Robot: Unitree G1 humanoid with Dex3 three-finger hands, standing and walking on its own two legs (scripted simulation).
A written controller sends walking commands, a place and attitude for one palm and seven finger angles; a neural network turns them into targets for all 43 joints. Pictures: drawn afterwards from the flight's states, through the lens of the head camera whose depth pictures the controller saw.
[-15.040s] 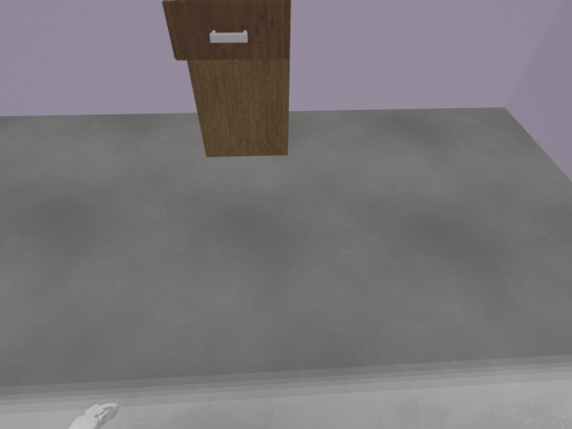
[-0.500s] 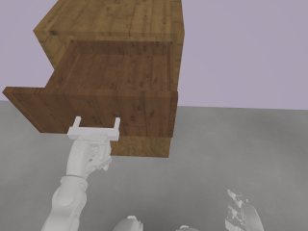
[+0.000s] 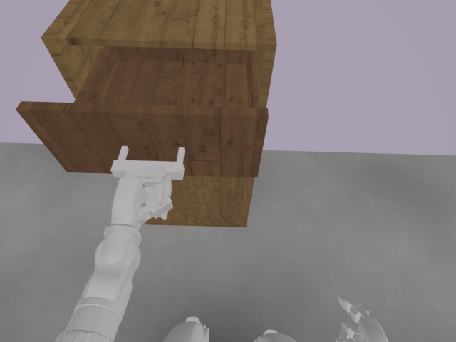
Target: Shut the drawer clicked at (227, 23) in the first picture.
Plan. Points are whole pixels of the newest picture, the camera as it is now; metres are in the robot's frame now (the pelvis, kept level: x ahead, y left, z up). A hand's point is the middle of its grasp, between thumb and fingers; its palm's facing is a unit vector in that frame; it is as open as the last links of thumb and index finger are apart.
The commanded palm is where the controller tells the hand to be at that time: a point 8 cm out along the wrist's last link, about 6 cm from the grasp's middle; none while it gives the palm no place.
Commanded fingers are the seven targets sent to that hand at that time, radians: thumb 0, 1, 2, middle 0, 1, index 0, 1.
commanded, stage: push the drawer shut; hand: left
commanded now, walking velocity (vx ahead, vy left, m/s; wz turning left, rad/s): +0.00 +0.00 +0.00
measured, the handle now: (150, 160) +0.42 +0.15 +0.06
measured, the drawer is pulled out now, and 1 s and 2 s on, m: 0.18 0.06 0.00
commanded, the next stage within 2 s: pull the fist back off the drawer in 1.84 s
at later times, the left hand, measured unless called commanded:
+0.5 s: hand (175, 168) +0.41 +0.11 +0.05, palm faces -0.01 -1.00 -0.06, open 2.9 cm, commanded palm +0.40 +0.16 +0.06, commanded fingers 0.00 0.90 0.90 -1.40 -1.60 -1.40 -1.60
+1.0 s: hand (178, 142) +0.47 +0.11 +0.06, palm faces +0.00 -1.00 -0.05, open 3.1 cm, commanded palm +0.45 +0.17 +0.06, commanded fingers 0.00 0.90 0.90 -1.40 -1.60 -1.40 -1.60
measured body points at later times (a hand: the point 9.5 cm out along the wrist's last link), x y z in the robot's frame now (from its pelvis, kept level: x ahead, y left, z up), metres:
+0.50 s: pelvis +0.00 +0.00 +0.00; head +0.07 -0.01 +0.44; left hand +0.40 +0.16 +0.06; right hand +0.08 -0.26 -0.12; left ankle +0.04 +0.08 -0.68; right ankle -0.01 -0.09 -0.68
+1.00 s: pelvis -0.01 -0.01 -0.01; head +0.09 -0.01 +0.43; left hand +0.46 +0.16 +0.06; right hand +0.02 -0.27 -0.13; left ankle +0.04 +0.08 -0.68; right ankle -0.01 -0.09 -0.68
